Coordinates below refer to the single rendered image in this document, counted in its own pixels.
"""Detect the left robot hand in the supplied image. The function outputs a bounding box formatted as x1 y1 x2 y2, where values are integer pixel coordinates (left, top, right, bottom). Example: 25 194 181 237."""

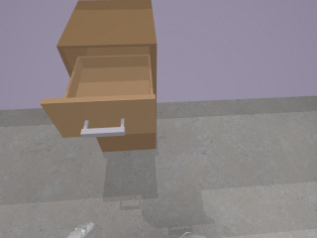
67 222 94 238

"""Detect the handle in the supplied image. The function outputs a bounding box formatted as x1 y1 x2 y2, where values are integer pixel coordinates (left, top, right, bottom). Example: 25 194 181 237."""
80 118 126 138

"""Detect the cabinet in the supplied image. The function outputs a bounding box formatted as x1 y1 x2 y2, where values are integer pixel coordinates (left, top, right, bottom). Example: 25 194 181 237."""
56 0 158 153

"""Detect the drawer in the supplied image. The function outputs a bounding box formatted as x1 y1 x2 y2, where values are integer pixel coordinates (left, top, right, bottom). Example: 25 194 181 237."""
40 55 156 138

